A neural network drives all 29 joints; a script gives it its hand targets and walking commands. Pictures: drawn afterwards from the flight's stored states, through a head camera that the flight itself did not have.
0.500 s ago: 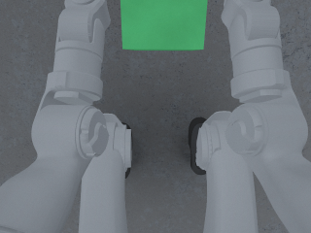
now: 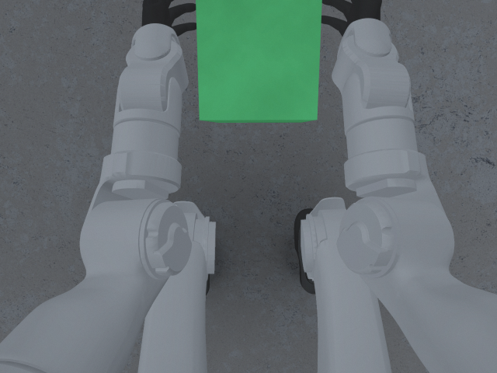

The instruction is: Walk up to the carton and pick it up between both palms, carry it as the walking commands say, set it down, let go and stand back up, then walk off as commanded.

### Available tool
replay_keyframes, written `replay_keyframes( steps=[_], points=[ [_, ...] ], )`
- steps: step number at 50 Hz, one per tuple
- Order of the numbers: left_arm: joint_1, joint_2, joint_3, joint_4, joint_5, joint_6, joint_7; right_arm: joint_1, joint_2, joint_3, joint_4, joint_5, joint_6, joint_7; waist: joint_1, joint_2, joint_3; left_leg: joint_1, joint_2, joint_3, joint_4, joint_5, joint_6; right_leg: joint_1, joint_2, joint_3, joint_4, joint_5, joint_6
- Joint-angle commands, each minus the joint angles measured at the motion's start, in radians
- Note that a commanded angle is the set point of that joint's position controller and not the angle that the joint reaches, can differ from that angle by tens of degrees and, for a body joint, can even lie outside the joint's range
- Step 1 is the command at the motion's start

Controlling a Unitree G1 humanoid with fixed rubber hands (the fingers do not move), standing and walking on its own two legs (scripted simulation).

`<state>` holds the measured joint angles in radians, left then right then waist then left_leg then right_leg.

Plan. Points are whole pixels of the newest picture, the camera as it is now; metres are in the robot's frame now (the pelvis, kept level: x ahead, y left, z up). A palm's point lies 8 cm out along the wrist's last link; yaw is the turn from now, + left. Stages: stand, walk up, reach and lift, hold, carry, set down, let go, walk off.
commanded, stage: reach and lift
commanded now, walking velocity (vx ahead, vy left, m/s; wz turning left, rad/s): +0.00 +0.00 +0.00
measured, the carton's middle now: (259, 28) +0.57 -0.01 -0.19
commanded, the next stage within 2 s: none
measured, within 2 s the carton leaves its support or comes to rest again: neither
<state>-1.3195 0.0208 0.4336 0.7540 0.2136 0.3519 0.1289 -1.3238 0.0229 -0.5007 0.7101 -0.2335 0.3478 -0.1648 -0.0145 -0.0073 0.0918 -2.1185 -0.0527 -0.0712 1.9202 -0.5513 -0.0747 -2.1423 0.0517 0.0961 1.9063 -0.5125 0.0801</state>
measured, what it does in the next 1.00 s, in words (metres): rises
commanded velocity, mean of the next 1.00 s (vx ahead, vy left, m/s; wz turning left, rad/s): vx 0.00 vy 0.00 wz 0.00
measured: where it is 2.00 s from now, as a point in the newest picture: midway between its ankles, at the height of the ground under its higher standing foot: (254, 268)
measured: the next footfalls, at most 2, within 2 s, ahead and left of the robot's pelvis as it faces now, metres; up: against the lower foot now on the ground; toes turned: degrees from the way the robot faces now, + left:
none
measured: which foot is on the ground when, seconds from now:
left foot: down 0.00-1.00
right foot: down 0.00-1.00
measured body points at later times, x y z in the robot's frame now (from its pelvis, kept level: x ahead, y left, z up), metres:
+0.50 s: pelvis +0.00 +0.00 +0.04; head +0.29 +0.00 +0.38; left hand +0.53 +0.11 -0.04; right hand +0.53 -0.13 -0.03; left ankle +0.11 +0.14 -0.41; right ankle +0.11 -0.14 -0.41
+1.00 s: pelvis +0.01 +0.00 +0.09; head +0.26 -0.01 +0.47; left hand +0.51 +0.11 +0.03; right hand +0.51 -0.13 +0.04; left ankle +0.11 +0.14 -0.41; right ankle +0.11 -0.14 -0.41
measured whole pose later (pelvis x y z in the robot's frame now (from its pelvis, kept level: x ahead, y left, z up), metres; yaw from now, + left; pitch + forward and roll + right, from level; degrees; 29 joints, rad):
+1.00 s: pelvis +0.01 +0.00 +0.09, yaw +0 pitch +39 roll +1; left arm -1.06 -0.12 0.51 0.68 0.35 0.40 0.13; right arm -1.07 0.18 -0.55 0.64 -0.35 0.37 -0.21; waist -0.01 -0.01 -0.12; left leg -1.80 -0.04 -0.07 1.63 -0.51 -0.07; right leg -1.83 0.04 0.09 1.62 -0.47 0.06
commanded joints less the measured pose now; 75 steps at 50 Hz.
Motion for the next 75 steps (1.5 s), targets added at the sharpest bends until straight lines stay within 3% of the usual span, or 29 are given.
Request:
replay_keyframes(
  steps=[1,33,75],
  points=[
    [-0.674,-0.985,-0.452,0.0,-0.145,-0.03,-0.298,-0.618,1.019,0.48,0.087,0.146,0.01,0.33,0.012,-0.006,-1.226,0.585,-0.133,0.193,-0.181,0.262,0.035,0.674,0.129,-0.198,-0.168,0.261,-0.03],
    [-0.515,-1.106,-0.399,0.029,-0.063,0.005,-0.3,-0.455,1.136,0.429,0.128,0.073,0.031,0.324,0.015,0.009,-1.215,0.732,-0.145,0.181,-0.38,0.228,0.027,0.782,0.149,-0.196,-0.358,0.22,-0.022],
    [-0.252,-1.204,-0.432,-0.002,-0.004,-0.014,-0.293,-0.155,1.263,0.5,0.123,0.03,0.005,0.304,0.005,0.011,-1.08,1.019,-0.146,0.12,-0.663,0.258,0.041,1.087,0.146,-0.142,-0.648,0.254,-0.024]
  ],
)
